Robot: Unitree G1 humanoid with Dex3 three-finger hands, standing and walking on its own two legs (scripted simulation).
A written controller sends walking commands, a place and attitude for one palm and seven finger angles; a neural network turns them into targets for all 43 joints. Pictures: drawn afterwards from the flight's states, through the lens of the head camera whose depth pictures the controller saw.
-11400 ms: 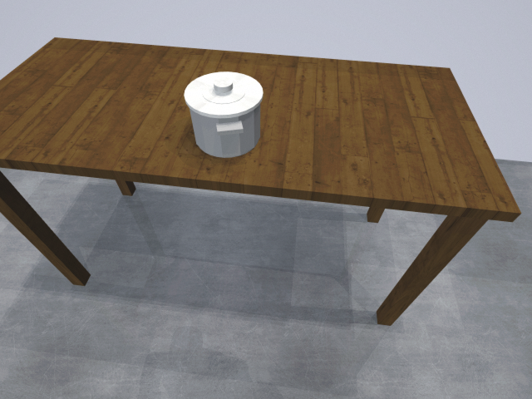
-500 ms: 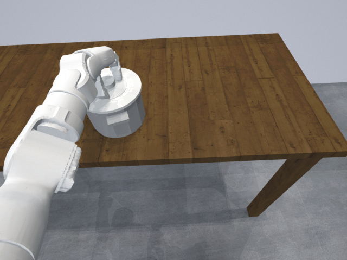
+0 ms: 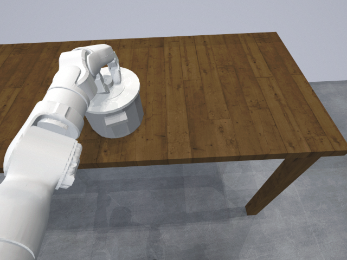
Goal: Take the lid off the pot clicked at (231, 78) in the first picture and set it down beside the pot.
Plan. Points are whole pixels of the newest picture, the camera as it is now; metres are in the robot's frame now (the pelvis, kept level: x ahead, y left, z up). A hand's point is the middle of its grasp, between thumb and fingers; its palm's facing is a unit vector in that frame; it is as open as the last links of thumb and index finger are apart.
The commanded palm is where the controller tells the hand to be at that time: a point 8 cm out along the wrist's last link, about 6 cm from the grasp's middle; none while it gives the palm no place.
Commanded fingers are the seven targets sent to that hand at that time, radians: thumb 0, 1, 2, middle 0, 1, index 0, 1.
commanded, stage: close the fingers and squeeze the knob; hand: left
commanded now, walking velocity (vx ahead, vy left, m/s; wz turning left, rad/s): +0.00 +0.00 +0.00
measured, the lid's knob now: (105, 82) +0.52 +0.13 +0.12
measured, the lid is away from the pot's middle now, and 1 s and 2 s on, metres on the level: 0.00 0.00 0.01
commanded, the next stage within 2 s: lift the lid straight up in 0.84 s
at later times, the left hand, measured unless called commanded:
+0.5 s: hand (100, 81) +0.49 +0.13 +0.15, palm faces -0.41 -0.07 -0.91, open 6.5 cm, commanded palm +0.50 +0.13 +0.21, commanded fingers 0.00 0.70 0.51 -0.83 -1.02 -0.85 -1.03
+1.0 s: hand (100, 81) +0.49 +0.13 +0.15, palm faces -0.41 -0.07 -0.91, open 6.5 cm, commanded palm +0.51 +0.14 +0.21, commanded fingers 0.00 0.90 0.60 -0.91 -1.07 -0.93 -1.07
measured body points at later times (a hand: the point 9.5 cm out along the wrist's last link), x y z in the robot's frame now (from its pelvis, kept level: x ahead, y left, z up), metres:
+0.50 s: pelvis +0.00 +0.00 +0.00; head +0.05 -0.02 +0.45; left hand +0.51 +0.13 +0.20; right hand +0.04 -0.28 -0.14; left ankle +0.07 +0.10 -0.73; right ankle -0.07 -0.12 -0.73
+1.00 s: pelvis +0.00 +0.00 +0.00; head +0.05 -0.02 +0.45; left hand +0.51 +0.13 +0.20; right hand +0.04 -0.28 -0.14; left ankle +0.07 +0.10 -0.73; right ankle -0.07 -0.12 -0.73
